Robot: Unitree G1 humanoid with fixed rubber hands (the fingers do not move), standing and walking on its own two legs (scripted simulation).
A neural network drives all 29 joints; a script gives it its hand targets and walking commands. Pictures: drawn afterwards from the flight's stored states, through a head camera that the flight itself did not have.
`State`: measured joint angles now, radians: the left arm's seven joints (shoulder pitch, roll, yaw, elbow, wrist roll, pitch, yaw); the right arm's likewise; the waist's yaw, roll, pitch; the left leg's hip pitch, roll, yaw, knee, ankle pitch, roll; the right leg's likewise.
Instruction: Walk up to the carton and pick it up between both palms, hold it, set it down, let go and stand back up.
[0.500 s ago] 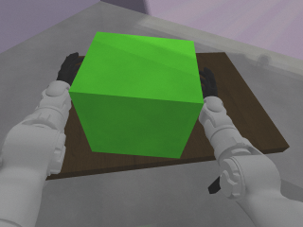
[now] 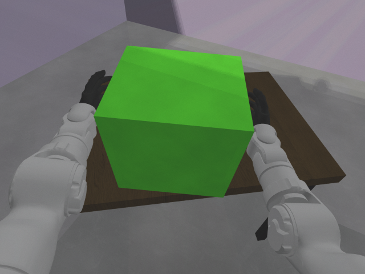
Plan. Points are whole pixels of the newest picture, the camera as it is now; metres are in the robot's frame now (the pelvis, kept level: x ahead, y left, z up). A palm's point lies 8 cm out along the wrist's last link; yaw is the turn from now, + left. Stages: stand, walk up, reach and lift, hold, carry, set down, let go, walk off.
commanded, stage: reach and lift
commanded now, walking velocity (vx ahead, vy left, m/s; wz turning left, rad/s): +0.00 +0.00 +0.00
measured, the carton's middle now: (177, 124) +0.47 -0.02 +0.07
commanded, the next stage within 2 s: none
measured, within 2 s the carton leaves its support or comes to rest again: neither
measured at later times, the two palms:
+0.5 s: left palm (84, 92) +0.45 +0.17 +0.19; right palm (262, 113) +0.40 -0.20 +0.16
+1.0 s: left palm (76, 85) +0.42 +0.17 +0.23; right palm (272, 103) +0.38 -0.21 +0.20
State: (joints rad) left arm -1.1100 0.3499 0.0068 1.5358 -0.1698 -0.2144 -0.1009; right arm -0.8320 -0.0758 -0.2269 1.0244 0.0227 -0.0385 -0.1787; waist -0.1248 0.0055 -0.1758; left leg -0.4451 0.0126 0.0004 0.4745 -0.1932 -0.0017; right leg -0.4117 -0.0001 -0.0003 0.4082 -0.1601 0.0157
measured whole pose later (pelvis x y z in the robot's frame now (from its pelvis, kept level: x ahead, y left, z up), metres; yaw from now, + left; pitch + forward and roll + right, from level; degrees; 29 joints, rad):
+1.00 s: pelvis -0.02 -0.01 +0.00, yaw +0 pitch +4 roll -1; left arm -1.10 0.33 0.07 1.20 -0.12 0.19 -0.05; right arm -0.90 -0.14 -0.23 0.90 0.08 0.25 -0.16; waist -0.06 0.02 -0.19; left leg -0.35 0.01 0.00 0.43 -0.16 0.00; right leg -0.33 0.00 0.00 0.40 -0.14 0.01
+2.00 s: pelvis -0.03 -0.01 +0.00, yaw +0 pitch +2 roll -1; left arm -1.01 0.26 0.18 0.79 -0.02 0.58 0.02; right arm -1.05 -0.27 -0.16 0.94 0.19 0.44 -0.11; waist 0.00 0.00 -0.21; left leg -0.32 0.02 0.00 0.41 -0.14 0.00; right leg -0.30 0.01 0.00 0.38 -0.12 0.00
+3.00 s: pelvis -0.03 -0.01 +0.00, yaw +0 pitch +2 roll -1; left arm -1.02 0.25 0.18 0.71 -0.02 0.73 0.03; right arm -1.12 -0.33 -0.08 0.95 0.27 0.56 -0.11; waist 0.01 0.00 -0.27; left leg -0.32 0.02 0.00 0.41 -0.14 0.00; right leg -0.30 0.01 0.00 0.38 -0.12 0.00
